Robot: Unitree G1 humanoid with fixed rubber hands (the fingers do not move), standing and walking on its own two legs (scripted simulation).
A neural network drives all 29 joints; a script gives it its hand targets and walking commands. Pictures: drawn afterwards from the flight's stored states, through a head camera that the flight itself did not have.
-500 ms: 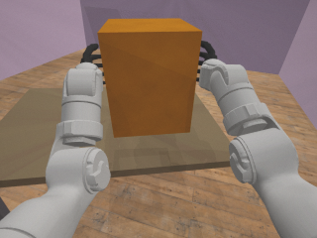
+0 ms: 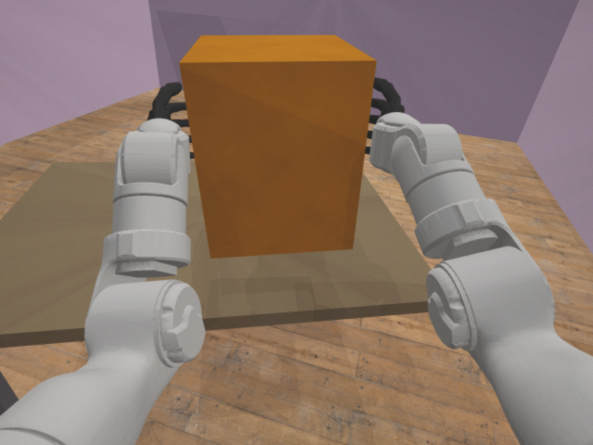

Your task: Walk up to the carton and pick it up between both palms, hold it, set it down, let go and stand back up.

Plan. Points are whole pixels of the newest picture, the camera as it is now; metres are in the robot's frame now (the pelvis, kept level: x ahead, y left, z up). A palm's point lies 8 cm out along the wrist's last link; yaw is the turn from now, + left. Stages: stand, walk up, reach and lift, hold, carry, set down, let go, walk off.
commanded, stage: hold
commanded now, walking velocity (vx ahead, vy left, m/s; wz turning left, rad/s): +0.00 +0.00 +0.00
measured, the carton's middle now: (276, 140) +0.44 +0.01 +0.28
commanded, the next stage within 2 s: none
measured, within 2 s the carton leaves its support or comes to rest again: neither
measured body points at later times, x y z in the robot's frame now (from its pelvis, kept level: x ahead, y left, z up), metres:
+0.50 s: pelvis +0.00 +0.00 +0.00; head -0.10 +0.03 +0.44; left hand +0.39 +0.15 +0.31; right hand +0.38 -0.13 +0.33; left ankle +0.05 +0.12 -0.75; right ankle +0.00 -0.10 -0.75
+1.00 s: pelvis +0.00 -0.01 +0.00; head -0.09 +0.03 +0.44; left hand +0.40 +0.15 +0.30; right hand +0.38 -0.14 +0.32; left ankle +0.05 +0.12 -0.75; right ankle +0.00 -0.10 -0.75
